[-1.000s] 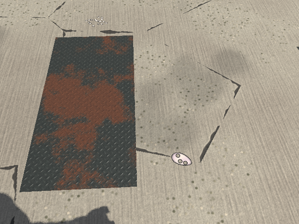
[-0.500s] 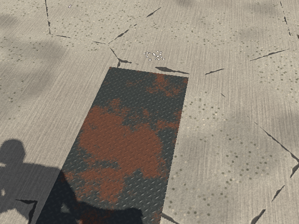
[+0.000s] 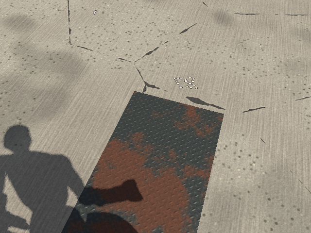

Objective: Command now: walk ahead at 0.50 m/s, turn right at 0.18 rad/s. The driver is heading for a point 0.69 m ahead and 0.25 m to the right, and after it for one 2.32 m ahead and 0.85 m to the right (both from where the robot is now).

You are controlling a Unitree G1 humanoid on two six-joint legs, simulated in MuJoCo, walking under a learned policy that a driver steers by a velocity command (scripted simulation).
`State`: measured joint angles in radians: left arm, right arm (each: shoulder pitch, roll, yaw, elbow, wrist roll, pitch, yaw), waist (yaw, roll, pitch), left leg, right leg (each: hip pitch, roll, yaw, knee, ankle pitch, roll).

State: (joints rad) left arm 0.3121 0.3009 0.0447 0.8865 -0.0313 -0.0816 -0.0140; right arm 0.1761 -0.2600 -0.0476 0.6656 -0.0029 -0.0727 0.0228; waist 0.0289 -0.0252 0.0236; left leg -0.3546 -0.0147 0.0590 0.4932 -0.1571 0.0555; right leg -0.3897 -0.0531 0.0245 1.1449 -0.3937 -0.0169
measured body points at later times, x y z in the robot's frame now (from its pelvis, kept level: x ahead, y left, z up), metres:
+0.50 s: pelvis +0.26 -0.07 -0.02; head +0.30 -0.09 +0.43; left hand +0.51 +0.14 -0.11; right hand +0.24 -0.36 -0.14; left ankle +0.11 +0.10 -0.64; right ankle +0.33 -0.16 -0.73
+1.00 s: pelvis +0.54 -0.12 -0.01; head +0.57 -0.13 +0.44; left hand +0.76 +0.09 -0.12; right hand +0.56 -0.44 -0.08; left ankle +0.66 -0.06 -0.73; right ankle +0.37 -0.17 -0.66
